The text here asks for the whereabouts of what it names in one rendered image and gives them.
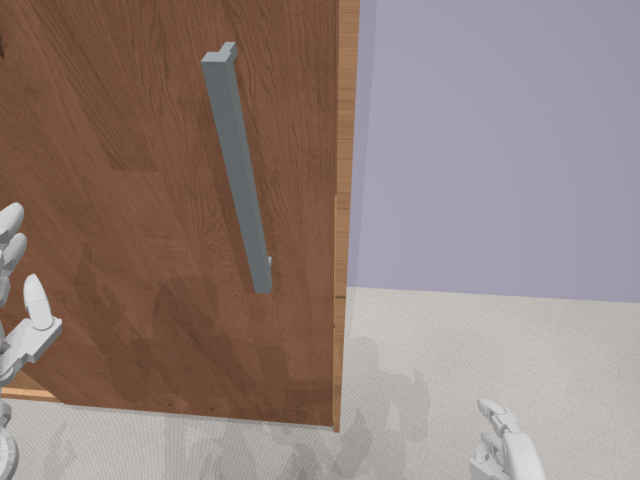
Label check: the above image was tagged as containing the handle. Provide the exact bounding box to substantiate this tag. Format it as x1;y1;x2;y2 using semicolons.
200;42;272;294

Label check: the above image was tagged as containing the wardrobe door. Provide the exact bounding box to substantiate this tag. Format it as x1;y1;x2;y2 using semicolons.
0;0;336;427
3;370;47;391

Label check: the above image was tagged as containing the robot right hand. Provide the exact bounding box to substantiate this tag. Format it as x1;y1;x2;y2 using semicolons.
469;398;547;480

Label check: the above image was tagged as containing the robot left hand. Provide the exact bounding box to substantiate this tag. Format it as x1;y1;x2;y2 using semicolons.
0;202;62;399

